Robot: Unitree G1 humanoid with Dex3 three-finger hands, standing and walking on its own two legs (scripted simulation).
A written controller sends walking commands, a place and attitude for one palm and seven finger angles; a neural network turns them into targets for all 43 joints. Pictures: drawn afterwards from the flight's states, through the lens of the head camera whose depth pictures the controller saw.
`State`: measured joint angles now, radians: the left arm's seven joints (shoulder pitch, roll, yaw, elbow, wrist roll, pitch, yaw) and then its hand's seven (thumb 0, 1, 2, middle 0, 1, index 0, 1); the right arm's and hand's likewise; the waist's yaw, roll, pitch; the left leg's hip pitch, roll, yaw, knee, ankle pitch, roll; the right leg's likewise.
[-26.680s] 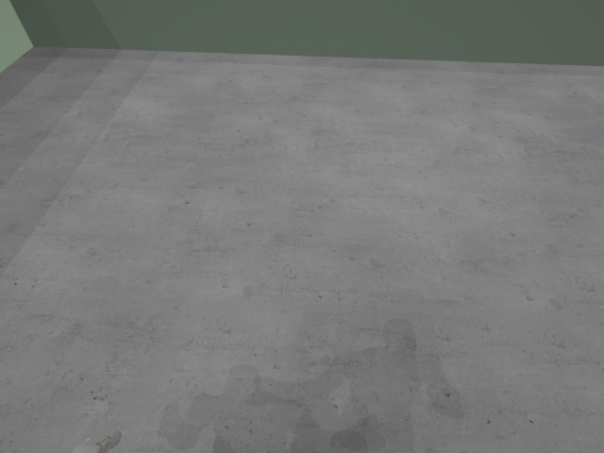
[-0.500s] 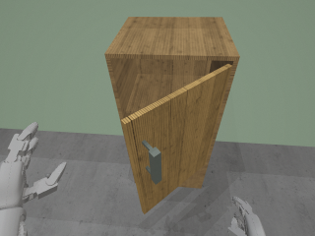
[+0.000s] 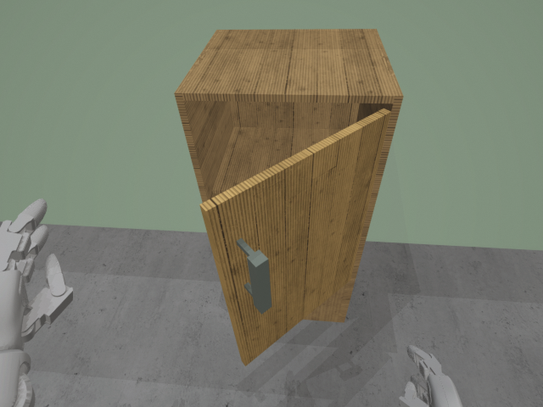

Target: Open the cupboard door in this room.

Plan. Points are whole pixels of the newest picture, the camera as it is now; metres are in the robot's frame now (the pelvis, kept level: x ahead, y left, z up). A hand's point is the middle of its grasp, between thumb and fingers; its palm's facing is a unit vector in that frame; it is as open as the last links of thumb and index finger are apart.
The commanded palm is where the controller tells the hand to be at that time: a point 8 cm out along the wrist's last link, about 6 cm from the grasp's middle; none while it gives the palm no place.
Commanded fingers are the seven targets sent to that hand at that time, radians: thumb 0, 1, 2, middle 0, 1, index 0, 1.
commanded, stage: step back with the hand held close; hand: left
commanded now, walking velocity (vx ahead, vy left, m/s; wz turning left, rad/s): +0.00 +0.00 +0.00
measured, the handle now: (253, 276) +0.33 +0.09 -0.01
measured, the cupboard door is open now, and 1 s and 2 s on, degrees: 44 44 44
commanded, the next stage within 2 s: stop stepping back and stand still in 1.60 s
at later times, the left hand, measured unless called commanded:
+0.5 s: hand (49, 310) +0.16 +0.27 +0.15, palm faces +0.37 -0.77 -0.52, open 7.4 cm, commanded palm +0.11 +0.31 +0.17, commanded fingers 0.00 0.90 0.90 -0.20 -0.30 -0.20 -0.30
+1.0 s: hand out of the picture +0.09 +0.29 +0.16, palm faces +0.48 -0.73 -0.49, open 7.4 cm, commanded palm +0.02 +0.33 +0.17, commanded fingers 0.00 0.90 0.90 -0.20 -0.30 -0.20 -0.30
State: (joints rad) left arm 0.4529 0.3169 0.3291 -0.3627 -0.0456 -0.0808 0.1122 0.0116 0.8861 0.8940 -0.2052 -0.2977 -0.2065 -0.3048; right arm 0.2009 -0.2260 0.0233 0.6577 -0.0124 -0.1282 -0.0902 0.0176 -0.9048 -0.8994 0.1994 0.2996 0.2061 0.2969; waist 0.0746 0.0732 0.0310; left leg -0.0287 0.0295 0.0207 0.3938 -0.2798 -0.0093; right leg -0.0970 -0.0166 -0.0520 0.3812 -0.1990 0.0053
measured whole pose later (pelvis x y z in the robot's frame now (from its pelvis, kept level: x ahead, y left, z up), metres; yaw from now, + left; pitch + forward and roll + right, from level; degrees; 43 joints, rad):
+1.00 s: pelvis -0.10 +0.02 -0.02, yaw +3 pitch -1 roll -1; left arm 0.51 0.42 0.46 -0.53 0.00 -0.23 0.15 0.01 0.89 0.90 -0.21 -0.30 -0.21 -0.31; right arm 0.24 -0.21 0.01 0.57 0.00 -0.10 -0.09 0.02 -0.90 -0.90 0.20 0.30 0.21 0.30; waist -0.01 -0.02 0.06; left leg -0.41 -0.02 0.00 0.66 -0.24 0.04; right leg -0.42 0.00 0.04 0.57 -0.12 0.03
